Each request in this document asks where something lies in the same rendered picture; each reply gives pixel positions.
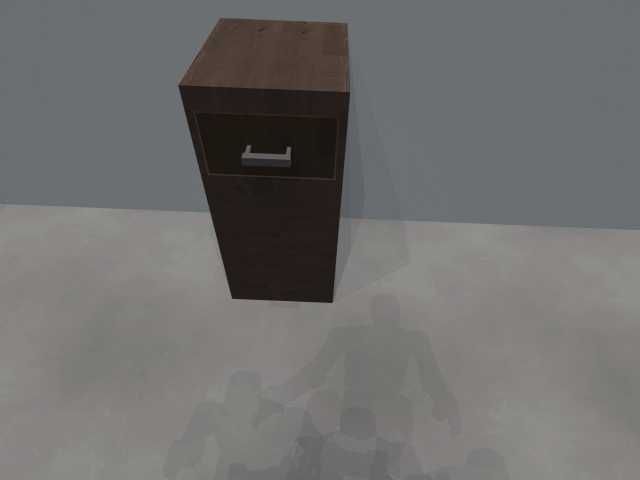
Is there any drawer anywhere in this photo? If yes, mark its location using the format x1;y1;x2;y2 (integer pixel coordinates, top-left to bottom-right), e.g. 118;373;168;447
196;111;338;178

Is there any handle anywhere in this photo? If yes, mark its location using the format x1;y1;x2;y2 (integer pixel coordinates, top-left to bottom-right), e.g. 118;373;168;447
241;145;291;167

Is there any cabinet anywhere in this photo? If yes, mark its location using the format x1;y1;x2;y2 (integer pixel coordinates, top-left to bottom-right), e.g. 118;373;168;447
178;18;350;303

